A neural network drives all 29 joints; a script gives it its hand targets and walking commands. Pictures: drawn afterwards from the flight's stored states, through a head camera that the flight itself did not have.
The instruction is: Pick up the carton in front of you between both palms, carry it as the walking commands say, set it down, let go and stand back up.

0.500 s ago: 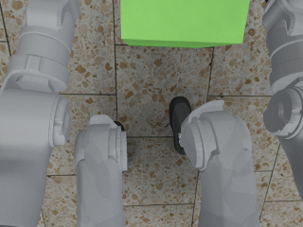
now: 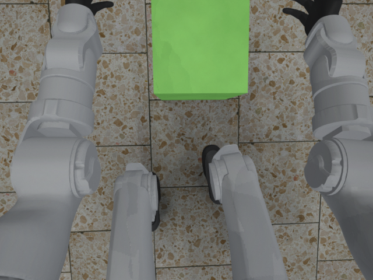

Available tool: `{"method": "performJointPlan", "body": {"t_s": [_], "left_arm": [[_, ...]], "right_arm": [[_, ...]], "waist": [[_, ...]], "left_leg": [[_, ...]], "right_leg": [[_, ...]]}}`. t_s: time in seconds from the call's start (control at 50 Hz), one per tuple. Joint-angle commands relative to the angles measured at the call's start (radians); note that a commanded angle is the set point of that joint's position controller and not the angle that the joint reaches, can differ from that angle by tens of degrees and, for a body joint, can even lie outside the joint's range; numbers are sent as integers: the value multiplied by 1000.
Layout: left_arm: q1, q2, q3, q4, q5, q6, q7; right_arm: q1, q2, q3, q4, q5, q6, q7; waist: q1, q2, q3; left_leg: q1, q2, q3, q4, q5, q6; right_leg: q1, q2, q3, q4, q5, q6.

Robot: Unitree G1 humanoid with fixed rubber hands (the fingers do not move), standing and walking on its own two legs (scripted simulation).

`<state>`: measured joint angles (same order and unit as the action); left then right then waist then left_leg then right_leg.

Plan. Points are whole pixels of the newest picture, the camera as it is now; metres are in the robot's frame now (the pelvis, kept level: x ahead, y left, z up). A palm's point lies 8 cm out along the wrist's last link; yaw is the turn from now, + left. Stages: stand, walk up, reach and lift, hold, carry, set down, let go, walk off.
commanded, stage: set down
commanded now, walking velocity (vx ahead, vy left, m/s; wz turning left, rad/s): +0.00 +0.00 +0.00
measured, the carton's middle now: (196, 60) +0.53 -0.11 -0.36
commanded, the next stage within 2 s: let go in 0.46 s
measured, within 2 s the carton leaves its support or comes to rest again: neither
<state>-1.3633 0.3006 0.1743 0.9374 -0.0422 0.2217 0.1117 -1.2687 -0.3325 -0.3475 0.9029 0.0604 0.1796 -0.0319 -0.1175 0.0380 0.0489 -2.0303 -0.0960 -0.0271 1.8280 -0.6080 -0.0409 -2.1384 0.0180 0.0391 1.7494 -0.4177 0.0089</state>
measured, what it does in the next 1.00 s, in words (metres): rises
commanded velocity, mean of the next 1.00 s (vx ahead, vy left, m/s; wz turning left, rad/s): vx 0.00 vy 0.00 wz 0.00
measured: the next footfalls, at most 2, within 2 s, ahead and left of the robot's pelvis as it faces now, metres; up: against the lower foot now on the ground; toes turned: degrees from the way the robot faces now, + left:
none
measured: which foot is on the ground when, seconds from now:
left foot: down 0.00-1.00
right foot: down 0.00-1.00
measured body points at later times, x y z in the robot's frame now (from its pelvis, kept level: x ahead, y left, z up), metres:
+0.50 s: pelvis +0.02 +0.00 +0.14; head +0.33 -0.04 +0.46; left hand +0.59 +0.10 +0.04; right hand +0.51 -0.30 +0.04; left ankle +0.08 +0.12 -0.45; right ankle +0.13 -0.12 -0.45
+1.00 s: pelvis +0.08 -0.02 +0.25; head +0.28 -0.04 +0.65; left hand +0.45 +0.15 +0.14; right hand +0.38 -0.29 +0.14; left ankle +0.08 +0.12 -0.45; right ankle +0.13 -0.12 -0.45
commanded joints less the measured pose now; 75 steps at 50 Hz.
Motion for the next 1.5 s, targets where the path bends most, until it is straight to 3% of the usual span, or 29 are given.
{"method": "performJointPlan", "body": {"t_s": [0.0,0.14,0.48,0.64,0.76,0.88,1.0,1.18,1.28,1.38,1.48], "left_arm": [[-264,93,2,-163,6,-6,0],[-193,86,18,-205,17,11,-12],[-41,28,84,-141,85,-37,-56],[301,-81,94,-322,170,-41,-13],[539,-106,52,-470,151,-82,-17],[794,-101,25,-449,137,-136,-55],[1040,-85,0,-431,122,-190,-84],[1329,-51,-49,-492,89,-244,-121],[1447,-41,-76,-528,73,-245,-134],[1514,-33,-101,-567,57,-211,-151],[1531,-26,-119,-593,43,-164,-168]], "right_arm": [[-201,-152,-16,-155,2,-3,6],[-140,-140,-12,-212,9,19,25],[-17,-75,-58,-156,-84,-27,68],[290,-69,-18,-278,-175,-42,129],[525,-53,62,-389,-151,-70,151],[782,6,128,-399,-101,-113,152],[1034,28,183,-431,-67,-160,128],[1345,45,260,-535,-40,-203,101],[1431,32,280,-562,-40,-195,98],[1464,18,278,-567,-49,-156,102],[1469,6,270,-565,-64,-105,104]], "waist": [[-57,35,-1215],[-42,23,-1239],[-22,21,-1087],[-5,-9,-1150],[1,-55,-976],[38,-62,-804],[48,-85,-684],[71,-51,-433],[90,-3,-260],[108,30,-123],[111,23,-29]], "left_leg": [[393,-38,114,-245,205,-6],[458,-42,109,-376,269,-7],[691,-13,62,-737,366,-17],[915,-14,52,-901,493,-31],[938,-3,49,-1014,427,-15],[997,13,48,-1099,386,-1],[1116,22,35,-1186,406,8],[1483,44,14,-1342,463,23],[1655,63,0,-1437,504,20],[1711,85,-13,-1503,512,19],[1689,103,-17,-1537,466,27]], "right_leg": [[940,33,-113,-155,397,30],[1080,38,-101,-275,493,32],[1253,27,-82,-622,524,26],[1539,32,-69,-759,645,-1],[1737,11,-24,-865,642,-8],[1861,-8,15,-953,649,-3],[1994,-16,37,-1036,711,6],[2060,2,3,-1202,607,18],[2083,23,-28,-1287,501,16],[2133,39,-37,-1323,428,9],[2196,56,-49,-1316,385,8]]}}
